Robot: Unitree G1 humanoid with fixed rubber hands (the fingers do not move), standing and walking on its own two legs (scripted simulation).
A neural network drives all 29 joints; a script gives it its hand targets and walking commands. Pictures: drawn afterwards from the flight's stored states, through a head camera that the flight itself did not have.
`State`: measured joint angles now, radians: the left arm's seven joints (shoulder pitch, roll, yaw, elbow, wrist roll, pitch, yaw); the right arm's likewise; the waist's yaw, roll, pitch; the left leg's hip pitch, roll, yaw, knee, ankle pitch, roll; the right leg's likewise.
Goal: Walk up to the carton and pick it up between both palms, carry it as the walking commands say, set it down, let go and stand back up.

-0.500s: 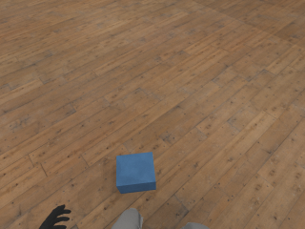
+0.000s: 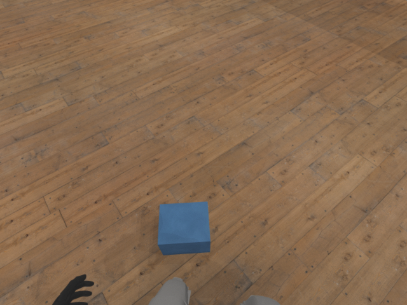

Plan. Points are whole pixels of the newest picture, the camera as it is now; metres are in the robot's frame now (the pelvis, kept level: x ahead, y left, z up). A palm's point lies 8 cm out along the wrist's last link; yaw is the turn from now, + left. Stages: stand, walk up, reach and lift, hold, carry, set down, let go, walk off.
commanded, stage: walk up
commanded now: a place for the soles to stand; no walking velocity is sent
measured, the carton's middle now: (185, 228) +0.48 +0.14 -0.66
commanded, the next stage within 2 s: none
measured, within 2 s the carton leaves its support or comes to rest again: neither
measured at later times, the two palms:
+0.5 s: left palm out of the picture +0.09 +0.31 -0.09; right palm out of the picture +0.06 -0.33 -0.09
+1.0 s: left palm out of the picture +0.09 +0.32 -0.10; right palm out of the picture +0.08 -0.31 -0.09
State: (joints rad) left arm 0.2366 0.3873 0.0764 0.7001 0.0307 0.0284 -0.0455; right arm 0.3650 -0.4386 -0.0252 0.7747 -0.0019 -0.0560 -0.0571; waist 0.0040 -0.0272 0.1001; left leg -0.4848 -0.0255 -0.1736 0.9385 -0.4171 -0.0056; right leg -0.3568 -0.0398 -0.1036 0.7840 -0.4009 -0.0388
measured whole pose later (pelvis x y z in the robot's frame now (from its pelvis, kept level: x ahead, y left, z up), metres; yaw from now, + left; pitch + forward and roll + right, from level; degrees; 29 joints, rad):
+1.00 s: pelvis +0.00 +0.01 -0.01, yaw +4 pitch -1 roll +0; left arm 0.23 0.39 0.08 0.71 0.03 0.01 -0.04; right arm 0.35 -0.43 -0.01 0.78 0.00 -0.06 -0.05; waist 0.00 -0.02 0.10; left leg -0.41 -0.03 -0.17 0.79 -0.38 -0.01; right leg -0.37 -0.06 -0.09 0.82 -0.42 -0.02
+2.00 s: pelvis +0.00 +0.00 +0.00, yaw +7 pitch -2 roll +0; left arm 0.23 0.39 0.08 0.73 0.02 0.01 -0.04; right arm 0.34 -0.42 0.00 0.80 0.00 -0.06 -0.05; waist 0.00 -0.02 0.10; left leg -0.44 -0.04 -0.19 0.86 -0.45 -0.02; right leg -0.36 -0.05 -0.09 0.80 -0.42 -0.03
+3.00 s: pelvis +0.04 +0.05 +0.00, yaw +11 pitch -1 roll +0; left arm 0.30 0.39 0.08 0.77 0.02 -0.03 -0.01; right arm 0.31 -0.41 -0.02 0.82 0.00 -0.03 -0.01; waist 0.00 0.00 0.10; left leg -0.42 -0.05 -0.18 0.75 -0.31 -0.03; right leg -0.34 -0.03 -0.08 0.77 -0.40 -0.02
